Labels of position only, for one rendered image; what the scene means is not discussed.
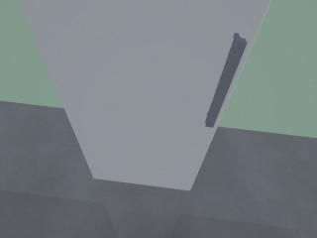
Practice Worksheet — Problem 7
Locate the fridge door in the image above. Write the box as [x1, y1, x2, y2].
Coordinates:
[19, 0, 270, 191]

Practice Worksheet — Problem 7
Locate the handle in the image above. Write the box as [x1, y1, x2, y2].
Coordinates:
[205, 33, 247, 128]

